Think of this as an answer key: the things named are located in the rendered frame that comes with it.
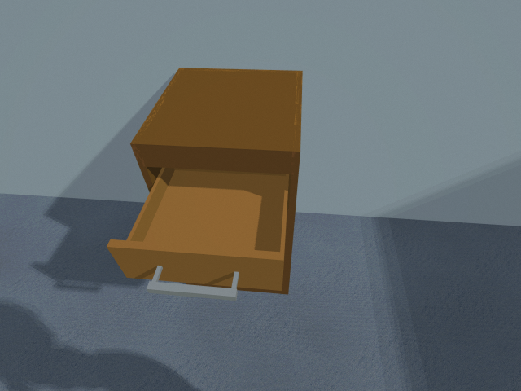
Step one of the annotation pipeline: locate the handle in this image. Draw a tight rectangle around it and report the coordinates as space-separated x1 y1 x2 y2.
147 266 239 301

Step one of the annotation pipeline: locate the drawer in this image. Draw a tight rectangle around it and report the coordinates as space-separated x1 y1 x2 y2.
107 168 289 291

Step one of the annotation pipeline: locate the cabinet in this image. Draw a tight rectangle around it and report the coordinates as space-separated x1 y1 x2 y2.
130 68 303 295

